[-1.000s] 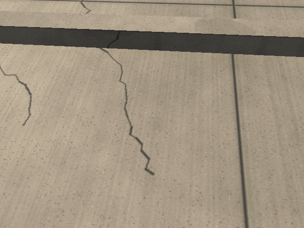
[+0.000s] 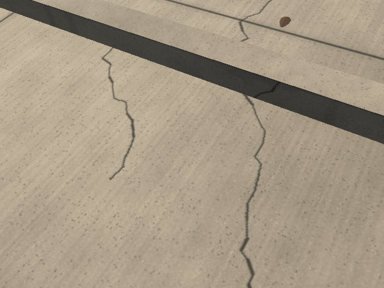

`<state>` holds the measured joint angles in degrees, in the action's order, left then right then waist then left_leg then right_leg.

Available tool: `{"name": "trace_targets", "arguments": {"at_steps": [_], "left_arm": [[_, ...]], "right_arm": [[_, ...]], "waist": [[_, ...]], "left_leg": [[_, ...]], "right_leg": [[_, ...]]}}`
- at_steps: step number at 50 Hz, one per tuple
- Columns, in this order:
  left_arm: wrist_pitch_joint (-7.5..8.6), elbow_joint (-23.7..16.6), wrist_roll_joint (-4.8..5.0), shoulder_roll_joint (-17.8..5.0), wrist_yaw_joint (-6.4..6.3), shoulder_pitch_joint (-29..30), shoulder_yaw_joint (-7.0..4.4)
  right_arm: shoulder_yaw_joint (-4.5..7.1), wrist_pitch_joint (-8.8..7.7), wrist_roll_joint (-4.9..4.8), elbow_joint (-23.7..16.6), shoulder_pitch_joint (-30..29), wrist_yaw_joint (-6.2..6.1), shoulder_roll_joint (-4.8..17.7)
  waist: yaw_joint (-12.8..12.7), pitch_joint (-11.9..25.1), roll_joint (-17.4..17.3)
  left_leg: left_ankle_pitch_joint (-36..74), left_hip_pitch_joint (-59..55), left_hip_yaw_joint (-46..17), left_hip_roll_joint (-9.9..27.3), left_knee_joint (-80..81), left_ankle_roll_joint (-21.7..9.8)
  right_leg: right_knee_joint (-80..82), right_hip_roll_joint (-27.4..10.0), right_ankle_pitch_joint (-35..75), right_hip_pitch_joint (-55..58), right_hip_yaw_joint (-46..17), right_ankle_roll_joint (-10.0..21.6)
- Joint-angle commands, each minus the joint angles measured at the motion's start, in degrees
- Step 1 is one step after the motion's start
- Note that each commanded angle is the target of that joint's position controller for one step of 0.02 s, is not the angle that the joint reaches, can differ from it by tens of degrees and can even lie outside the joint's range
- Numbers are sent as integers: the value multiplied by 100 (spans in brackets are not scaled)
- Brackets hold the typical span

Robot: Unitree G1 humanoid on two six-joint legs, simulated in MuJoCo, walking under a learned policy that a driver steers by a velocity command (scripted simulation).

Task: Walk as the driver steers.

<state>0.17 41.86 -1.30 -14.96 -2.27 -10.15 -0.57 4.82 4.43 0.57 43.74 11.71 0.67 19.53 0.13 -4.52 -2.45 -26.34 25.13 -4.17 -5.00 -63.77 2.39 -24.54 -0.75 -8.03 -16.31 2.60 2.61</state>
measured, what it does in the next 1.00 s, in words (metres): steps on the spot, turning right: left foot, then right foot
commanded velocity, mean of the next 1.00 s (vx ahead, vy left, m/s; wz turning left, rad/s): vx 0.10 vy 0.00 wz -0.26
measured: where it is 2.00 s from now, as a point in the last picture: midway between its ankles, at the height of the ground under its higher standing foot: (232, 254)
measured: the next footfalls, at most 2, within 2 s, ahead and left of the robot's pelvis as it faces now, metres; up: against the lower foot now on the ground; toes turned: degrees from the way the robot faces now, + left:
left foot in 0.20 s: +0.02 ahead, +0.12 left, +0.00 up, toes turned -1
right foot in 0.58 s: -0.03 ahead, -0.09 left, +0.00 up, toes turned -11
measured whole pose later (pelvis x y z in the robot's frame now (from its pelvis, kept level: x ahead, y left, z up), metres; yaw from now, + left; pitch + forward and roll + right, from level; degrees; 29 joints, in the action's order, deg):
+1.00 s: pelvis +0.01 -0.02 +0.01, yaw -22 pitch +1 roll +0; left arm 1.5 47.9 -1.2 -15.7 0.4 -21.5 -3.1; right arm 2.8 0.1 1.9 46.7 10.0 1.5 17.2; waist -2.4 0.7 -1.1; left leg -12.9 26.6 -0.1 1.9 -39.8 1.7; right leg -15.7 6.3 -13.0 -3.1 -9.1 5.4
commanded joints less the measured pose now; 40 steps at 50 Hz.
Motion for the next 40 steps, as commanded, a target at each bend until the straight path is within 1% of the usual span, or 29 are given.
{"name": "trace_targets", "arguments": {"at_steps": [1,4,6,7,8,9,10,11,12,13,14,15,17,18,21,24,26,27,28,29,30,31,32,33,34,35,36,38,40], "left_arm": [[62,-191,-7,-803,22,-168,-222],[21,-134,-34,-863,97,-135,-251],[-31,-37,-50,-910,155,-244,-269],[-60,19,-38,-879,182,-248,-251],[-91,64,4,-826,205,-209,-222],[-100,166,27,-750,230,-390,-193],[-60,167,40,-515,284,-616,-143],[-30,39,143,-234,287,-674,-78],[-118,123,107,-576,240,-395,-169],[-173,116,139,-694,261,-319,-243],[-203,162,135,-740,262,-351,-305],[-224,233,101,-791,255,-506,-365],[-243,347,38,-652,240,-782,-387],[-249,331,40,-585,233,-767,-385],[-308,209,73,-427,272,-485,-345],[-346,80,127,-424,327,-379,-336],[-329,49,145,-439,350,-480,-346],[-303,79,134,-404,352,-621,-342],[-248,87,100,-445,327,-705,-347],[-172,58,4,-858,280,-757,-443],[-130,-11,31,-1810,288,-921,-670],[-129,137,42,-1628,282,-1366,-670],[-152,108,73,-1327,250,-1076,-596],[-199,52,87,-1106,228,-722,-544],[-225,0,107,-982,212,-520,-509],[-225,-30,101,-875,206,-472,-479],[-209,-19,96,-862,224,-555,-470],[-131,62,93,-961,251,-777,-502],[-47,142,74,-1037,249,-966,-528]], "right_arm": [[2,34,21,-220,412,17,203],[-110,49,9,-237,215,17,75],[-162,31,-11,-218,138,-7,62],[-198,12,-7,-150,223,-30,1],[-242,-23,17,-6,460,-60,-98],[-272,-83,55,91,572,-99,-71],[-253,-171,165,63,521,-161,239],[-186,-221,138,-90,72,-203,711],[-172,-270,140,-91,-253,-216,617],[-227,-316,148,-123,-503,-229,431],[-222,-332,136,-106,-527,-266,424],[-221,-339,103,-93,-445,-307,409],[-217,-333,25,-44,-223,-341,328],[-211,-324,14,-19,-146,-349,291],[-171,-297,54,22,-96,-354,271],[-76,-278,84,52,-88,-298,445],[-18,-265,76,56,-160,-264,547],[4,-252,51,48,-261,-255,580],[23,-251,41,78,-246,-243,587],[1,-250,60,61,-80,-210,410],[-143,-215,54,-380,-433,-243,-53],[-128,-145,96,-362,-698,-326,128],[-105,-118,24,-275,-562,-305,170],[-79,-159,11,-187,-428,-242,262],[-33,-206,98,-181,-431,-179,388],[-17,-232,186,-129,-380,-107,440],[-14,-247,207,-118,-384,-45,429],[-28,-298,186,-142,-483,20,344],[-47,-358,187,-159,-590,24,284]], "waist": [[51,836,1106],[-23,794,1251],[-106,770,1342],[-44,743,1292],[112,700,1175],[172,593,964],[26,636,222],[-193,469,-842],[-14,262,-829],[-128,86,-725],[-111,-42,-773],[-117,1,-788],[-100,273,-527],[-75,361,-440],[74,425,-592],[155,558,-742],[79,639,-730],[-61,667,-642],[-184,659,-426],[-176,642,567],[-221,396,2061],[-495,532,1294],[-271,382,900],[-107,315,699],[-61,266,856],[-96,291,1017],[-130,298,1000],[-185,206,818],[-251,159,781]], "left_leg": [[51,-74,53,67,495,5],[-37,-641,262,168,1592,-119],[-10,-1019,395,165,2300,-218],[222,-1319,456,177,2869,-281],[812,-1842,546,187,3757,-367],[1481,-2402,383,290,4685,-474],[1179,-2751,-633,1183,5138,-597],[1420,-1949,-1590,2253,5337,-982],[1148,-777,-1242,2308,5189,-1280],[1161,-722,-983,2047,5195,-1255],[1639,-853,-766,1933,5113,-1246],[2490,-1125,-580,1891,4968,-1284],[4128,-1763,-295,1967,4568,-1463],[4367,-2005,-207,2003,4461,-1495],[4144,-2271,-24,1982,4300,-1456],[4164,-2200,13,2099,4126,-1444],[4111,-2101,60,2153,3908,-1356],[3875,-1922,201,2092,3679,-1209],[3249,-1566,406,1976,3327,-914],[1968,-793,842,1560,2281,-492],[-786,729,1177,379,1314,-78],[-1114,711,375,492,405,-125],[-690,754,220,593,87,-156],[-143,750,141,705,237,-191],[217,879,153,742,387,-204],[506,911,208,724,398,-172],[675,983,232,690,442,-134],[893,1179,236,674,731,-50],[1016,1286,227,665,1080,23]], "right_leg": [[698,-1322,1727,741,-1079,1039],[769,-1265,798,463,-1021,982],[743,-1252,534,348,-1131,978],[681,-1205,512,240,-1168,925],[556,-1103,483,-5,-1145,778],[498,-997,268,-402,-1133,475],[71,-679,-283,-781,-917,83],[-226,43,-1191,-815,-326,-180],[-996,1,-1695,39,-412,-176],[-1450,148,-1590,-66,-422,-128],[-1981,259,-1640,-386,-383,-104],[-2506,308,-1763,-635,-372,-106],[-3174,309,-2040,-947,-371,-211],[-3207,250,-2072,-1050,-355,-266],[-2562,138,-2051,-964,-197,-361],[-1886,174,-2040,-499,4,-291],[-1327,212,-1811,-153,120,-187],[-750,264,-1355,191,206,-115],[41,273,-583,643,69,-28],[802,-380,-93,1187,-1131,157],[863,-1985,2438,1333,-3280,982],[726,-2098,2792,1267,-3184,1515],[673,-1771,2409,1117,-2666,1516],[863,-1322,907,1033,-2356,1270],[1084,-1043,-407,1099,-2330,1085],[1280,-852,-1200,1162,-2331,1054],[1426,-812,-1694,1233,-2437,1063],[1560,-831,-1884,1397,-2586,1104],[1571,-823,-1779,1499,-2653,1147]]}}
Keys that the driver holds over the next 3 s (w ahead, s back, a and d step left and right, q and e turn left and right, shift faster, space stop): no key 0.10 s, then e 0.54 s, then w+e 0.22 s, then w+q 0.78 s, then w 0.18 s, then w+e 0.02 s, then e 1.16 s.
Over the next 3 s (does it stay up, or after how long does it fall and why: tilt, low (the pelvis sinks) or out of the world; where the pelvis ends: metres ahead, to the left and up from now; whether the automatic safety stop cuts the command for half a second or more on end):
stays up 0.60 -0.07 0.00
